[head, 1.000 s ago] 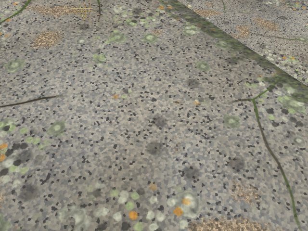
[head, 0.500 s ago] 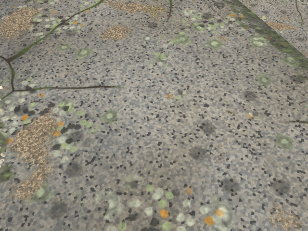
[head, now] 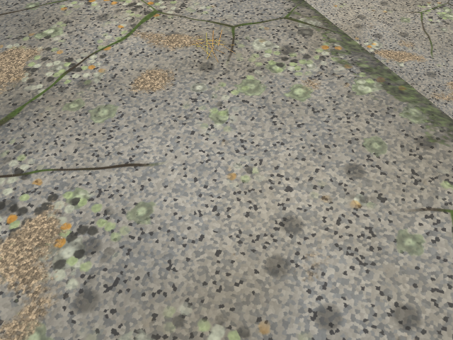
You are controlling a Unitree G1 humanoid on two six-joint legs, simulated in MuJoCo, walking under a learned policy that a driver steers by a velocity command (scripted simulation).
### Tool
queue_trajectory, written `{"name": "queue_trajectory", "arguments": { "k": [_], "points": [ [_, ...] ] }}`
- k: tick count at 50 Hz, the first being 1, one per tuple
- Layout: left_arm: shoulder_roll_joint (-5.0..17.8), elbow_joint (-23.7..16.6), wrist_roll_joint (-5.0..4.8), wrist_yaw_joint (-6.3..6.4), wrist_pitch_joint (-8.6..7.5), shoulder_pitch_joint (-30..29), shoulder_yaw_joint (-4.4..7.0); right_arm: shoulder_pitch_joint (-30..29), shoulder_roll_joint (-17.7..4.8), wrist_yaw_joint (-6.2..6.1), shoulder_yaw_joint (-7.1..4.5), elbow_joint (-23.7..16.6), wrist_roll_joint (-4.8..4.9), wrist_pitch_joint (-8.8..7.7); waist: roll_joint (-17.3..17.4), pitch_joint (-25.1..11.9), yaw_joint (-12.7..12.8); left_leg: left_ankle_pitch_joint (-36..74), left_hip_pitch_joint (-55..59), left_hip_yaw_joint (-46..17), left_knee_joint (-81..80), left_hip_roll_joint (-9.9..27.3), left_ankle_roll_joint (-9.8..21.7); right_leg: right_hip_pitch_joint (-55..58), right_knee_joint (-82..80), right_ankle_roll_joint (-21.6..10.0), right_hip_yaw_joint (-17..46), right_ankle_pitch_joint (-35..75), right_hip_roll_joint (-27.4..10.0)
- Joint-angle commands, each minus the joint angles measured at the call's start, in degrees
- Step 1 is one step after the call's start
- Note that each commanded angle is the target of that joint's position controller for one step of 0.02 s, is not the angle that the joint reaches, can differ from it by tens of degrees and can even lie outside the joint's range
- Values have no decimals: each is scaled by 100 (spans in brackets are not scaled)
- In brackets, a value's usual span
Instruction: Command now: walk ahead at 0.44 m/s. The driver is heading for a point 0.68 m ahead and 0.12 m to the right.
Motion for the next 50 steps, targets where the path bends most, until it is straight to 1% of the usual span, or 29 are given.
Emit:
{"name": "queue_trajectory", "arguments": {
  "k": [1, 4, 7, 9, 11, 14, 16, 17, 18, 19, 20, 21, 22, 23, 24, 25, 26, 28, 31, 36, 39, 41, 43, 45, 46, 47, 48, 49, 50],
  "points": [
    [618, -159, -39, 36, -155, 233, 111, -125, -366, 97, -54, -288, -74, -56, -643, 318, 38, 760, -1663, -20, 485, 473, -36, 878, -2030, -501, 1932, -713, -1395],
    [570, 117, -93, 44, -238, 691, 85, -504, -276, 125, -24, -377, -70, 13, -587, 304, 75, 1191, -2051, 171, 389, 548, -217, 1168, -2013, -596, 1361, 783, -1289],
    [488, 324, -110, 53, -238, 1026, 45, -1157, -209, 131, 12, -583, -87, 45, -542, 420, 199, 1489, -2485, 332, -87, 562, -381, 1371, -2015, -692, 1041, 1642, -1245],
    [455, 426, -102, 62, -240, 1099, 22, -1612, -111, 140, 64, -744, -78, 38, -556, 508, 259, 1744, -2385, 458, -732, 493, -444, 1305, -1990, -690, 803, 2049, -1141],
    [478, 520, -94, 80, -253, 1172, 17, -1968, -34, 149, 116, -862, -50, 23, -606, 560, 321, 1996, -2096, 573, -1382, 392, -421, 1265, -1969, -676, 649, 2379, -1115],
    [551, 667, -77, 119, -253, 1247, 22, -2246, -81, 128, 126, -985, -23, 6, -624, 624, 330, 2029, -1697, 658, -2050, 258, -247, 1472, -1903, -661, 599, 2819, -1268],
    [596, 736, -67, 148, -239, 1158, 27, -2134, -149, 86, 97, -987, -23, -18, -619, 566, 204, 1792, -1360, 681, -2297, 138, -55, 1737, -1620, -610, 553, 3605, -1385],
    [647, 749, -54, 165, -230, 1057, 35, -1873, -207, 49, 64, -915, -24, -35, -660, 409, 63, 1571, -991, 719, -2380, -2, 53, 1863, -1255, -543, 490, 4441, -1393],
    [713, 769, -25, 175, -205, 982, 52, -1363, -314, 1, 7, -758, -24, -61, -705, 100, -155, 1329, -422, 752, -2457, -182, 162, 1963, -602, -466, 427, 5194, -1359],
    [747, 780, -26, 173, -161, 911, 59, -484, -419, -53, -64, -462, -37, -105, -606, -388, -516, 1392, 576, 832, -2786, -353, 293, 1830, 442, -371, 281, 5376, -1200],
    [668, 720, -64, 167, -149, 935, 25, 435, -691, -121, -167, -221, -149, -155, -409, -954, -839, 1176, 2013, 239, -2840, 229, 501, 886, 1820, -295, 171, 4126, -1007],
    [32, 539, -256, 96, -149, 1533, -116, 1027, -1327, -179, -337, -192, -301, -157, 821, -1866, -614, 265, 3816, -2465, -3030, 2077, 1176, -1113, 4128, -35, -94, 875, -190],
    [356, 641, -188, 124, -133, 1488, -15, 782, -1173, -120, -328, -191, -75, -93, 694, -2002, -562, -89, 3687, -4075, -3986, 2466, 1361, -1951, 5061, -99, 614, -1546, 297],
    [558, 489, -138, 139, -120, 904, 60, 96, -911, -120, -267, -265, 34, -83, 284, -893, -298, -373, 2758, -2997, -4113, 2196, 1090, -2317, 5087, -174, 813, -994, -133],
    [476, 443, -136, 107, -154, 627, 33, -335, -511, -104, -166, -340, 37, -130, 60, -324, -169, 8, 1873, -2222, -4380, 1974, 906, -2169, 4719, -196, 776, -528, -373],
    [361, 487, -119, 87, -119, 573, 29, -478, -315, -107, -111, -310, 22, -187, 46, -25, -9, 467, 1320, -1611, -4572, 1709, 665, -1911, 4386, -199, 759, -331, -537],
    [301, 531, -17, 54, -34, 665, 27, -492, -181, -132, -69, -232, 41, -234, 151, 112, 147, 852, 901, -1120, -4702, 1490, 481, -1622, 4161, -149, 762, -236, -630],
    [154, 598, 26, -26, 109, 755, 16, -285, -161, -143, -57, -122, 37, -357, 163, 103, 240, 1431, 695, -616, -4851, 1379, 405, -1432, 4067, -78, 715, -90, -645],
    [148, 418, -1, -86, 204, 191, 38, -33, -302, -155, -94, -7, 62, -447, 129, 300, 233, 1921, 891, 20, -5019, 1282, 311, -2104, 3780, 14, 646, 471, -734],
    [53, 75, -30, -139, 172, -841, -12, 337, -234, -201, -43, 123, 68, -429, 108, 477, 35, 2953, 1314, 812, -4925, 1072, 92, -2576, 2488, 112, 302, 1439, -637],
    [-53, -145, 0, -172, 156, -1442, -93, 646, -277, -274, -28, 236, 72, -405, 132, 527, -147, 3642, 1753, 1087, -4787, 1175, 52, -2489, 1607, 44, -115, 1623, -525],
    [-48, -271, 17, -186, 145, -1698, -114, 851, -317, -322, -27, 329, 55, -359, 138, 547, -221, 4172, 2200, 1218, -4581, 1292, 46, -2470, 1227, -83, -327, 1427, -417],
    [23, -302, 32, -179, 145, -1624, -88, 838, -414, -372, -40, 355, 31, -303, 229, 423, -102, 5455, 2546, 1385, -4114, 1389, 1, -2153, 1009, -281, -507, 967, -176],
    [160, -193, 47, -139, 164, -1150, -19, 711, -587, -426, -88, 333, 8, -234, 438, 107, 168, 6969, 2753, 1520, -3238, 1478, -19, -1551, 990, -548, -674, 321, 177],
    [246, -32, 80, -111, 134, -625, 35, 658, -629, -428, -104, 317, -9, -181, 437, -129, 384, 7248, 2670, 1514, -2392, 1484, 20, -1013, 816, -688, -633, 135, 351],
    [372, 210, 147, -72, 61, 111, 118, 611, -640, -410, -107, 283, 19, -143, 331, -488, 703, 6615, 2291, 1518, -1232, 1407, -10, -72, 254, -838, -452, 471, 443],
    [740, 381, 243, 7, 5, 818, 253, 479, -527, -374, -74, 127, 105, -165, -68, -969, 1055, 4570, 1083, 1561, 475, 1158, -147, 1342, -12, -1140, 498, 1185, -349],
    [1391, 211, 149, 71, 54, 461, 414, 988, 94, -285, 29, -188, 286, -190, -1676, -1684, 460, -1194, -1363, 1349, 2952, -156, -515, 3248, -2, -2244, 3550, 4033, -2479],
    [1276, 231, -119, 108, 113, 699, 410, 578, -424, -299, -63, -188, 183, -192, -322, -1982, 697, -789, -1592, 152, 3147, -31, -514, 3012, -184, -2407, 3364, 5192, -2454]
  ]
}}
